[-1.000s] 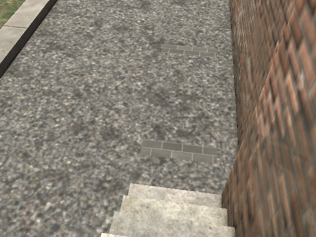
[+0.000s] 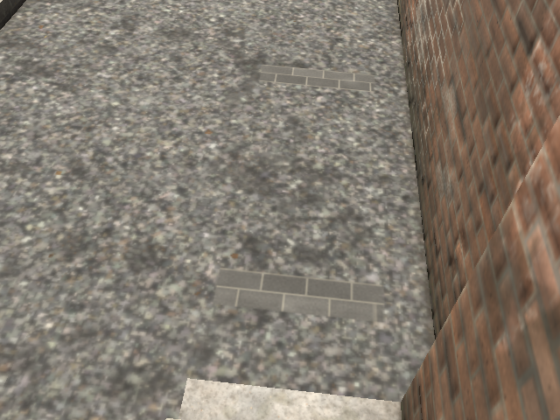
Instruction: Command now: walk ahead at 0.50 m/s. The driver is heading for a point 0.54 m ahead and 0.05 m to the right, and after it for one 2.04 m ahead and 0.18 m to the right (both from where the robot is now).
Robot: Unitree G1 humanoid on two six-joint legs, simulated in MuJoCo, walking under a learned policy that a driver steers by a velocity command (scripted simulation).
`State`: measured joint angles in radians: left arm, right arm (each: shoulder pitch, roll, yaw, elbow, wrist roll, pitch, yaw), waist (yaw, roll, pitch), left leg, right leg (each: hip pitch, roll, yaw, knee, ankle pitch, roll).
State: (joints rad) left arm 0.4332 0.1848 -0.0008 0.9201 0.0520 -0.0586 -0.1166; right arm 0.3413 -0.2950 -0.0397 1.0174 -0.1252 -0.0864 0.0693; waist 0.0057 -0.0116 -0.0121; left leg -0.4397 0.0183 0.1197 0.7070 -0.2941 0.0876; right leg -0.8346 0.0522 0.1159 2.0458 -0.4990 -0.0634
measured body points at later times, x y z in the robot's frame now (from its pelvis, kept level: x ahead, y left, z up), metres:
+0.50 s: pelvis +0.20 -0.04 -0.14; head +0.21 -0.03 +0.31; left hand +0.28 +0.20 -0.29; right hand +0.09 -0.26 -0.28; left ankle +0.06 +0.07 -0.70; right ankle +0.26 -0.14 -0.90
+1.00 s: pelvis +0.28 -0.04 -0.21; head +0.30 -0.02 +0.24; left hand +0.31 +0.19 -0.37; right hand +0.33 -0.28 -0.35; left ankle +0.29 +0.06 -0.93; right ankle +0.23 -0.14 -0.93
